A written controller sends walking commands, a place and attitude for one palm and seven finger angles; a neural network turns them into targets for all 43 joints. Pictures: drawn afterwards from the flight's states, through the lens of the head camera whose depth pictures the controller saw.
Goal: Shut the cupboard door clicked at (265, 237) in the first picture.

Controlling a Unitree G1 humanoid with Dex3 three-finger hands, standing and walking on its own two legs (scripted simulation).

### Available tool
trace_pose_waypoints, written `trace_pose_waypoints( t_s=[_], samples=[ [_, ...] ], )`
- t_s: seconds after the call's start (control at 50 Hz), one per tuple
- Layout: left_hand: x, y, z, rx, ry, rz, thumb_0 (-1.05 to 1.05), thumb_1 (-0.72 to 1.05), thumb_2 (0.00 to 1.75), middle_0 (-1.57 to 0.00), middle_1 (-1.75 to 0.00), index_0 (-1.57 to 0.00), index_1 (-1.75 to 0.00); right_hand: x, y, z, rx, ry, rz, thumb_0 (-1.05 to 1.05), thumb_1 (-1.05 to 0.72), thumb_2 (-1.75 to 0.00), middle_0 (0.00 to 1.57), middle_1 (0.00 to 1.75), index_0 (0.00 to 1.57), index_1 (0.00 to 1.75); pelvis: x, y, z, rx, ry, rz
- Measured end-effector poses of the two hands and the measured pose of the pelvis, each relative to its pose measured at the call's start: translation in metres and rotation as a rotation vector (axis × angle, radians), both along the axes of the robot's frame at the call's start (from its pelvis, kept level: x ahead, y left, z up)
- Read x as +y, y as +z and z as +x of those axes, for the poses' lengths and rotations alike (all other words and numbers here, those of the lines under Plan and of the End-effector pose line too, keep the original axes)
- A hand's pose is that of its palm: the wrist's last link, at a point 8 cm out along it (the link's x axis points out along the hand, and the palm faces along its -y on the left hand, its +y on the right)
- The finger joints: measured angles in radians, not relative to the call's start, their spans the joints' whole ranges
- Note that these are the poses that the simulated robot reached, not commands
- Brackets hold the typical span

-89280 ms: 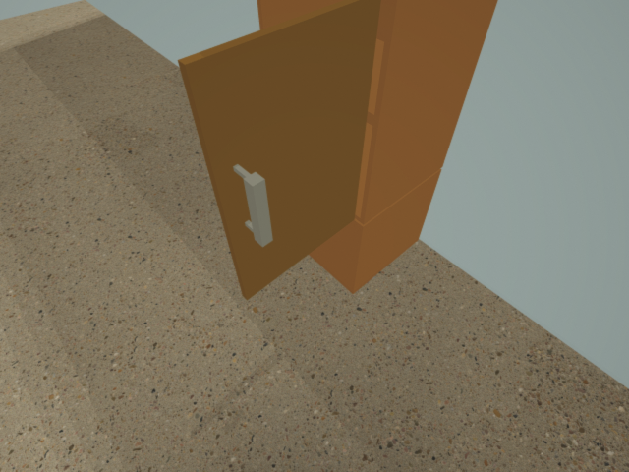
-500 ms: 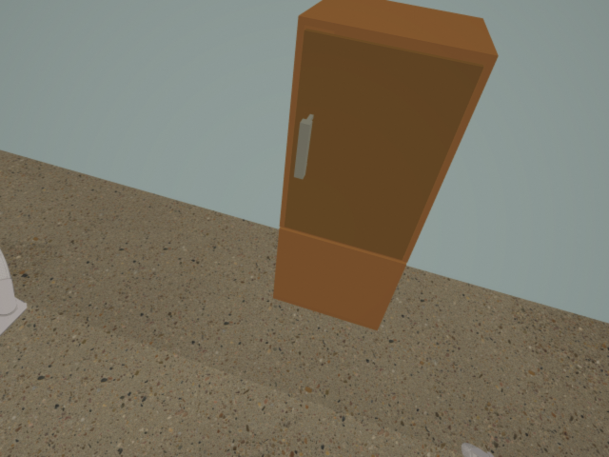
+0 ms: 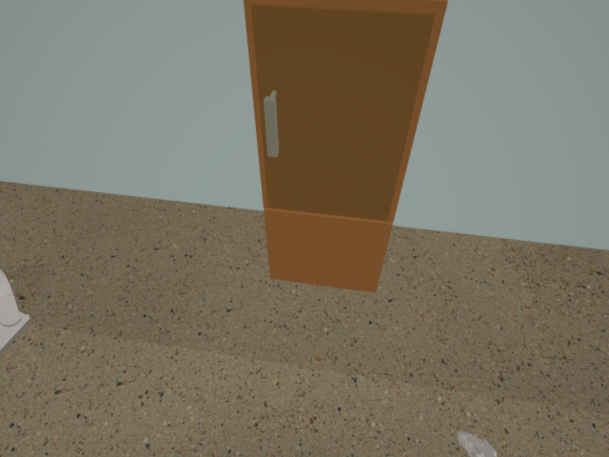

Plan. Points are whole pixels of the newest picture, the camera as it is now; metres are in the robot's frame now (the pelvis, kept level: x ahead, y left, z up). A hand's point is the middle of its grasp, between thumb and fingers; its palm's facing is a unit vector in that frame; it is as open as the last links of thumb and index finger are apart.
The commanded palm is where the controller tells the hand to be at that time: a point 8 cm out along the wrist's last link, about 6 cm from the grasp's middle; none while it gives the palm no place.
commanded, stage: stop stepping back and stand still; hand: left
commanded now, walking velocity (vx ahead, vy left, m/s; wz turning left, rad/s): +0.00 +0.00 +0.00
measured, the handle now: (273, 124) +0.91 +0.12 -0.01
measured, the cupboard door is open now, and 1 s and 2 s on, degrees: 0 0 0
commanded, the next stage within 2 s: let the arm hang, fingers relaxed in 0.54 s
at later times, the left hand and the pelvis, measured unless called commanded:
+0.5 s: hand (71, 295) +0.24 +0.26 +0.16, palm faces +0.40 -0.77 -0.49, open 7.4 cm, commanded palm +0.18 +0.29 +0.19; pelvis +0.04 -0.01 +0.00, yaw -1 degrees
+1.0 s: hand out of the picture +0.04 +0.19 -0.17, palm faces +0.02 -0.99 -0.17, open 7.1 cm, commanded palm none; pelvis +0.01 +0.02 +0.00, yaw +1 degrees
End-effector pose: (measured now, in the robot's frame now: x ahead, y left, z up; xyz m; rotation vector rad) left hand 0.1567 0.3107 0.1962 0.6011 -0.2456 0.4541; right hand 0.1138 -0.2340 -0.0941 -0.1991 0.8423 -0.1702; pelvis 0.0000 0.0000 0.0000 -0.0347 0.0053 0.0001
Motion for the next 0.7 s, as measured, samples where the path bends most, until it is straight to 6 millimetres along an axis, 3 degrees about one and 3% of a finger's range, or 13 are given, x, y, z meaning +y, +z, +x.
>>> trace_pose_waypoints(
  t_s=[0.16, 0.34, 0.52, 0.64, 0.66, 0.7],
  samples=[
    [-0.009, -0.011, 0.013, -0.098, -0.052, -0.079, 0.01, 0.89, 0.9, -0.22, -0.3, -0.21, -0.31, -0.02, 0.013, 0.029, -0.056, -0.03, -0.096, 0.01, -0.9, -0.89, 0.2, 0.3, 0.2, 0.3, 0.006, -0.008, 0.017, -0.046, 0.0, 0.022],
    [-0.013, 0.008, 0.038, -0.035, -0.062, 0.007, 0.01, 0.89, 0.9, -0.21, -0.3, -0.21, -0.31, 0.007, 0.025, 0.065, -0.144, 0.017, 0.008, 0.01, -0.9, -0.89, 0.2, 0.3, 0.2, 0.29, -0.003, 0.005, 0.027, 0.01, -0.013, 0.028],
    [-0.019, -0.013, 0.04, 0.081, -0.041, -0.049, 0.01, 0.89, 0.9, -0.22, -0.3, -0.21, -0.31, 0.006, 0.013, 0.07, -0.075, 0.016, 0.028, 0.01, -0.9, -0.89, 0.2, 0.3, 0.2, 0.3, -0.005, 0.005, 0.038, 0.012, -0.014, 0.034],
    [-0.014, -0.011, 0.039, 0.04, -0.031, -0.07, 0.01, 0.89, 0.9, -0.22, -0.3, -0.21, -0.31, -0.002, 0.019, 0.068, -0.083, 0.001, -0.009, 0.01, -0.9, -0.89, 0.2, 0.3, 0.2, 0.3, -0.002, 0.005, 0.037, 0.001, -0.013, 0.032],
    [-0.013, -0.017, 0.041, 0.058, -0.044, -0.065, 0.01, 0.89, 0.9, -0.22, -0.3, -0.21, -0.31, -0.003, 0.019, 0.068, -0.091, 0.017, -0.005, 0.01, -0.9, -0.89, 0.2, 0.3, 0.2, 0.3, -0.001, 0.004, 0.035, 0.003, -0.008, 0.03],
    [-0.008, -0.054, 0.052, 0.214, -0.06, -0.105, 0.01, 0.89, 0.9, -0.21, -0.3, -0.2, -0.3, -0.008, 0.011, 0.069, -0.074, 0.069, -0.002, 0.01, -0.9, -0.89, 0.2, 0.3, 0.2, 0.3, 0.004, 0.001, 0.03, 0.007, -0.001, 0.026]
  ],
)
